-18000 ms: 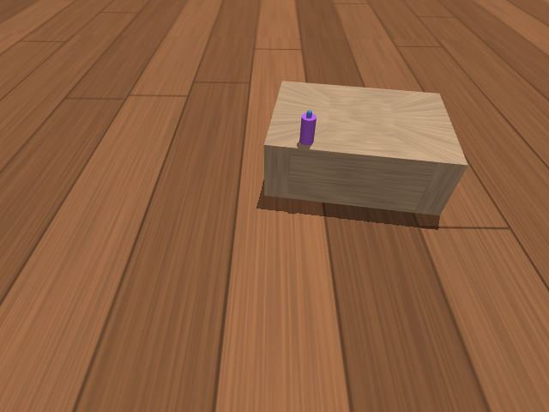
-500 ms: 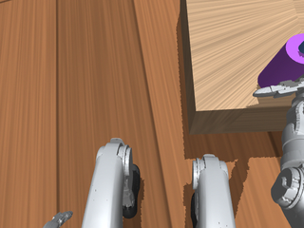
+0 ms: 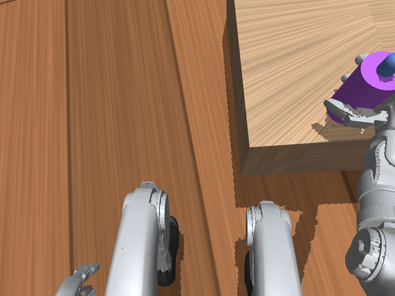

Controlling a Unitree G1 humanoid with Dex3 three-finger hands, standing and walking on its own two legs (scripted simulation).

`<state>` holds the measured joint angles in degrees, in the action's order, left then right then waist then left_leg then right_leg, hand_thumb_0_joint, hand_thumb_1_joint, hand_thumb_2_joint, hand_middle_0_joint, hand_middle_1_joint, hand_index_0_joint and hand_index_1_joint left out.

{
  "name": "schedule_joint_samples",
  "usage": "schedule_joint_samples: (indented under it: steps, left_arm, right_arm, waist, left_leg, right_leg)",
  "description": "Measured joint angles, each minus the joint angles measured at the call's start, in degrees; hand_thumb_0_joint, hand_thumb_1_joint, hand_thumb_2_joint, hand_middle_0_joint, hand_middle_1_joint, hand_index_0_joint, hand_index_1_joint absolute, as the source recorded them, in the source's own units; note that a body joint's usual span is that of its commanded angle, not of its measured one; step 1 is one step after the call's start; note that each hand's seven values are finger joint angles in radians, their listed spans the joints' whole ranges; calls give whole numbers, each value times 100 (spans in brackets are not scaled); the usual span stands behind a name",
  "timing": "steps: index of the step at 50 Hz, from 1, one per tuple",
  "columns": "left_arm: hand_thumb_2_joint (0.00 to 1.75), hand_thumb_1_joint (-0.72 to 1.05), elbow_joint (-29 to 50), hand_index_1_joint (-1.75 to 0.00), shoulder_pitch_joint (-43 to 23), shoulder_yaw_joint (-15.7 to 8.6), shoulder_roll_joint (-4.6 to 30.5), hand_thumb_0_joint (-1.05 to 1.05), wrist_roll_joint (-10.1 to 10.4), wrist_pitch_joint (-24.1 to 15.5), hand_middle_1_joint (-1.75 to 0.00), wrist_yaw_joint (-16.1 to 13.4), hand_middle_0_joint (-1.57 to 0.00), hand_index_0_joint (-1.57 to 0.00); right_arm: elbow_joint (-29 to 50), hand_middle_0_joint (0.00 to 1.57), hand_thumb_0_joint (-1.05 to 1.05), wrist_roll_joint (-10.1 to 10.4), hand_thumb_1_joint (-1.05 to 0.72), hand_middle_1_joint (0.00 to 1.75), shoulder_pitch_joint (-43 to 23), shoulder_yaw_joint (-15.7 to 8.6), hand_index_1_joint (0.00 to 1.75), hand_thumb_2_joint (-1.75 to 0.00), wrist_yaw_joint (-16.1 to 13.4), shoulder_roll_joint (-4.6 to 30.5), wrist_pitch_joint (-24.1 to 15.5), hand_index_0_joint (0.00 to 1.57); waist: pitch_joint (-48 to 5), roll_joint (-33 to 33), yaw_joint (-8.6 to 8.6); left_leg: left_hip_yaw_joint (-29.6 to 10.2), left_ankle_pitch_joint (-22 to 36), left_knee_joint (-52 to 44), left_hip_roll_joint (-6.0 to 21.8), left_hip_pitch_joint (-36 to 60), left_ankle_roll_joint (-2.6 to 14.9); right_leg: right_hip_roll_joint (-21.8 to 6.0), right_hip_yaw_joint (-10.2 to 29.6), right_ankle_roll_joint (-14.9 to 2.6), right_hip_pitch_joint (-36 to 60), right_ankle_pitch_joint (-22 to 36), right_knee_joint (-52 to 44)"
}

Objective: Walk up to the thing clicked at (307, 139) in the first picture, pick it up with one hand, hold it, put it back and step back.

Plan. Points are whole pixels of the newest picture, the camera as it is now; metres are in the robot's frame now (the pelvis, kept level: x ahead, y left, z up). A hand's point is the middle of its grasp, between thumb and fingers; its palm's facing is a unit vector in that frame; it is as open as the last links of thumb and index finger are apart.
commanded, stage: close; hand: right
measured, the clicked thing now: (366, 87) +0.51 -0.24 +0.00
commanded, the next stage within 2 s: settle in 0.02 s
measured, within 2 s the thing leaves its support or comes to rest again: leaves its support in 0.54 s
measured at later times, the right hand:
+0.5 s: hand (358, 99) +0.49 -0.23 -0.01, palm faces +0.22 +0.98 -0.05, open 9.2 cm
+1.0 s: hand (377, 63) +0.51 -0.22 +0.06, palm faces +0.24 +0.97 -0.04, open 9.2 cm
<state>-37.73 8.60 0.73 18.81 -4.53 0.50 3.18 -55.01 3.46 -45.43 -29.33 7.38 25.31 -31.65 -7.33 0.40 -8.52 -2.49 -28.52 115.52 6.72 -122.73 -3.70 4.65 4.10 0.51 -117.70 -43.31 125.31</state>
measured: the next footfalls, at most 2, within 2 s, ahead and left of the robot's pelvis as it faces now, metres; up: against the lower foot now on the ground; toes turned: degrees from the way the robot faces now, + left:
none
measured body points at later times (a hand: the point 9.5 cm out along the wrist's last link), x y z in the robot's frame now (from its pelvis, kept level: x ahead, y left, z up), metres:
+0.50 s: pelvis +0.00 +0.00 +0.01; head +0.22 -0.04 +0.40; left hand +0.09 +0.30 -0.11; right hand +0.48 -0.28 -0.01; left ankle +0.14 +0.17 -0.37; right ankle +0.06 -0.11 -0.37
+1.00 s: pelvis +0.02 +0.00 +0.07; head +0.23 -0.02 +0.46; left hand +0.11 +0.30 -0.05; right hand +0.49 -0.27 +0.07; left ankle +0.14 +0.17 -0.37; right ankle +0.06 -0.11 -0.37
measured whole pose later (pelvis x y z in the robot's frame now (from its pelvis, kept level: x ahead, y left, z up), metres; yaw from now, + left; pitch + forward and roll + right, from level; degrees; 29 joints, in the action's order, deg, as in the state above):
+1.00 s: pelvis +0.02 +0.00 +0.07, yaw +0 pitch +36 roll +3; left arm -38.1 9.7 -1.2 17.8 -3.3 -1.1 0.6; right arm -48.2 3.9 -42.0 -26.7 3.6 22.4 -25.7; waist -9.0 0.8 -7.4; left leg -1.6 -29.1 104.4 6.0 -110.9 -3.6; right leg 2.9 3.5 0.3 -105.3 -43.2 112.8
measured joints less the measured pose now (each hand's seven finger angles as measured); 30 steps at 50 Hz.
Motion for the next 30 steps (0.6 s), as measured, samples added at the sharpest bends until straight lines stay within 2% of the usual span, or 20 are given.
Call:
schedule_joint_samples:
  steps: [16,23,30]
  left_arm:
    - [90,90,-1,-32,11,-47,38,0,-3,49,-32,12,-23,-23]
    - [90,89,4,-32,55,-93,11,0,28,61,-32,-27,-23,-23]
    - [91,89,-71,-32,60,-146,-24,0,60,-15,-31,-128,-23,-22]
  right_arm:
    - [-8,77,0,-23,19,92,-40,10,94,-92,0,-8,10,78]
    - [338,74,0,-68,23,100,185,70,102,-99,-79,-97,280,76]
    - [787,75,0,-20,24,100,525,273,102,-100,-253,-292,500,76]
  waist:
    - [22,4,16]
    - [41,21,31]
    - [7,3,80]
  left_leg:
    - [-15,-18,40,1,-8,4]
    - [21,-13,-94,-3,136,-10]
    - [36,-18,-374,-23,427,9]
  right_leg:
    - [7,-9,6,-1,-12,28]
    - [-12,12,9,133,-4,-103]
    - [-62,-14,-5,440,4,-412]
